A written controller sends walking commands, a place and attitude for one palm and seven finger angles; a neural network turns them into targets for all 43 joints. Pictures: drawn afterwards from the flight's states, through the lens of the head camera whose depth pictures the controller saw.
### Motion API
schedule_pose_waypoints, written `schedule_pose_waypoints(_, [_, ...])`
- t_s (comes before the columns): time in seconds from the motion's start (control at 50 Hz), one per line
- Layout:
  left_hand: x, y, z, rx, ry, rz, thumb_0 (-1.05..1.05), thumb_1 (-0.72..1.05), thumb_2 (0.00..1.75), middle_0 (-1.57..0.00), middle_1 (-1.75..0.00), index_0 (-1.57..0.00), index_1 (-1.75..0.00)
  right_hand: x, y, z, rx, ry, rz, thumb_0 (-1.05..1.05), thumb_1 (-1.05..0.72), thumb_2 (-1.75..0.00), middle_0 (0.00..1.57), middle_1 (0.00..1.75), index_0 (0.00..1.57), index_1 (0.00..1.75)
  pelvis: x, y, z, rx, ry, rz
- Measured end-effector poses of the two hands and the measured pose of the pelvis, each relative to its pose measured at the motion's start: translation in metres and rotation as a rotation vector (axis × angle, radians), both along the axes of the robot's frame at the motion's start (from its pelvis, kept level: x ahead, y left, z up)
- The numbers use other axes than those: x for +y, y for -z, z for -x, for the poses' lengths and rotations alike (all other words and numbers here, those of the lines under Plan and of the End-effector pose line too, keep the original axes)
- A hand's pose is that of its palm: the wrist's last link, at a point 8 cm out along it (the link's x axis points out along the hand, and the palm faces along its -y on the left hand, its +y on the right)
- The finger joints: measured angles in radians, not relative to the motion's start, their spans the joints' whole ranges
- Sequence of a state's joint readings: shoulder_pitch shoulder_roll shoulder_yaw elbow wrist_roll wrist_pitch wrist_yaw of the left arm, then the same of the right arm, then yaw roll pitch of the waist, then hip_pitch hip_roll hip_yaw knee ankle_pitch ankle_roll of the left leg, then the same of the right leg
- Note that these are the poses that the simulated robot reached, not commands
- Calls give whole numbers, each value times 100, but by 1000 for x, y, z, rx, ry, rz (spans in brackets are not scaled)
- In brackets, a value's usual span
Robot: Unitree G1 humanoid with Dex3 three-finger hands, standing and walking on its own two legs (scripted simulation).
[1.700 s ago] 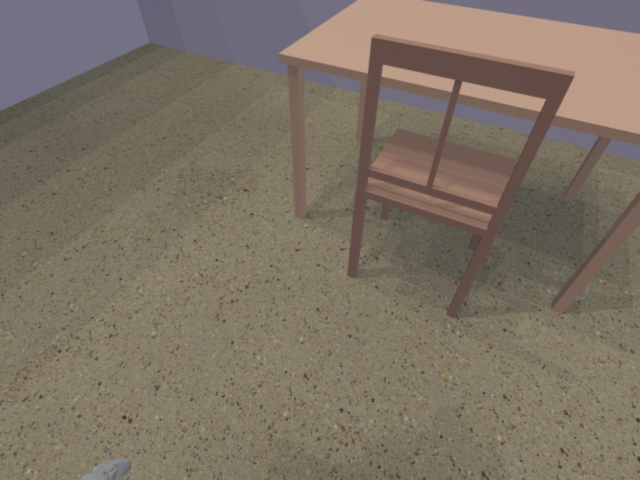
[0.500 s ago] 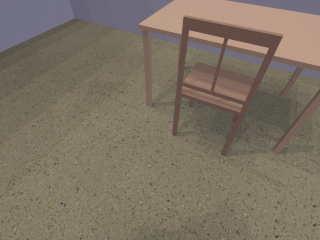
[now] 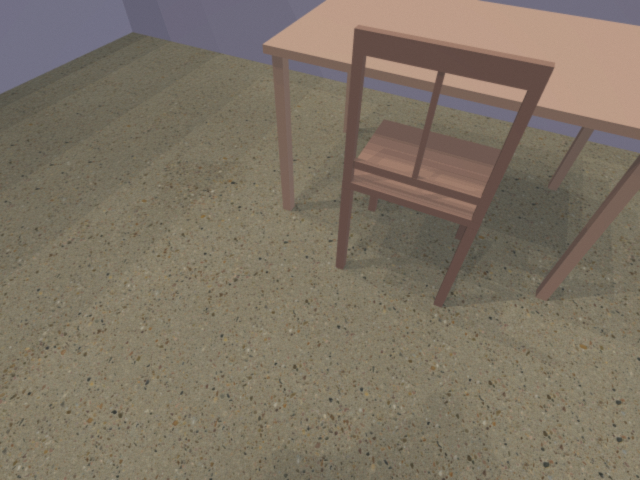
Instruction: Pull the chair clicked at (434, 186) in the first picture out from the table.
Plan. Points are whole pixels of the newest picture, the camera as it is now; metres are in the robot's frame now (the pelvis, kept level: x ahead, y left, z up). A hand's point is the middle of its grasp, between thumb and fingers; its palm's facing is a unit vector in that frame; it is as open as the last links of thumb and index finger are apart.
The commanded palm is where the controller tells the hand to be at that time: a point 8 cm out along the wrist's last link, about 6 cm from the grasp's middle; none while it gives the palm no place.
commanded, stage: walk to a spot facing it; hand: left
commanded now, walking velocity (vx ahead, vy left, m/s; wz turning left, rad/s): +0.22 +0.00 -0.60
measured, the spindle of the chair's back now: (427, 129) +0.96 -0.21 -0.08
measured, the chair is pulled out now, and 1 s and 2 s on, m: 0.00 0.00 0.00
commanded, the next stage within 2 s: take the last steps up to it in 0.46 s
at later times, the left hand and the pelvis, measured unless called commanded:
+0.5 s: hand out of the picture +0.05 +0.14 -0.16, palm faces -0.16 -0.96 -0.22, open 7.3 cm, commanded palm none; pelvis +0.06 -0.05 +0.00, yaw -15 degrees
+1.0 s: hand (267, 346) +0.37 +0.13 -0.18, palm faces -0.35 -0.93 -0.15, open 7.3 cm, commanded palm none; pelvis +0.27 -0.04 +0.00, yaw -25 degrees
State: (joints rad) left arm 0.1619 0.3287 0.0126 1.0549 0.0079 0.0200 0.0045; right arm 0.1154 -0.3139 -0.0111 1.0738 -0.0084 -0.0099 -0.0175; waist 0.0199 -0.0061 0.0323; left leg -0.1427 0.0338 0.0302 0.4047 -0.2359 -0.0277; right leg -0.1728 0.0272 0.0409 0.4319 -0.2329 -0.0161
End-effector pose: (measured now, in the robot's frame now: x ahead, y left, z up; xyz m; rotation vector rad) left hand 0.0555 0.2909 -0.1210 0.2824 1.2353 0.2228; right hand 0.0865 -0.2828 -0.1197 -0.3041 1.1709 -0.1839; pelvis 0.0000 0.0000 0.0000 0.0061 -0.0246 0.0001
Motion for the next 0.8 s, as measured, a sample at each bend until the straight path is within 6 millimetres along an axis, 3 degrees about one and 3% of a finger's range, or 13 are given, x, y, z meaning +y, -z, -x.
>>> schedule_pose_waypoints(0.16, [-30, 17, 2, 58, 58, 65, 0, 91, 90, -20, -30, -20, -30, 12, 20, 37, 14, 100, -71, 0, -90, -90, 20, 30, 21, 30, -6, 11, -1, 1, 91, -19])
schedule_pose_waypoints(0.28, [-64, 23, -9, 62, 105, 75, 0, 91, 90, -20, -30, -20, -30, -3, 49, 66, 68, 196, -124, 0, -90, -90, 20, 30, 21, 30, -28, 25, -16, -3, 166, -15])
schedule_pose_waypoints(0.34, [-78, 21, -7, 56, 83, 73, 0, 91, 90, -20, -30, -20, -30, -11, 47, 66, 112, 211, -131, 1, -90, -90, 20, 30, 21, 30, -38, 21, -26, 1, 175, -10])
schedule_pose_waypoints(0.44, [-97, 7, 2, 165, 99, 92, 0, 91, 90, -20, -30, -20, -30, -22, 23, 31, 34, 247, -136, 1, -90, -90, 20, 30, 20, 30, -48, 3, -49, 23, 235, -26])
schedule_pose_waypoints(0.54, [-106, 2, -12, 239, 131, 101, 0, 91, 90, -21, -30, -20, -30, -28, 13, -12, -52, 289, -134, 1, -90, -90, 20, 30, 20, 30, -50, -2, -78, 42, 279, -19])
schedule_pose_waypoints(0.66, [-106, 10, -61, 238, 146, 99, 0, 91, 90, -21, -30, -20, -30, -20, 14, -70, -81, 298, -142, 1, -90, -90, 20, 30, 20, 30, -47, 2, -124, 48, 310, 0])
schedule_pose_waypoints(0.8, [-93, 44, -145, 245, 187, 124, 0, 91, 90, -20, -30, -20, -30, -1, 19, -152, -158, 305, -118, 1, -90, -90, 20, 30, 20, 30, -38, 23, -197, 44, 352, 22])
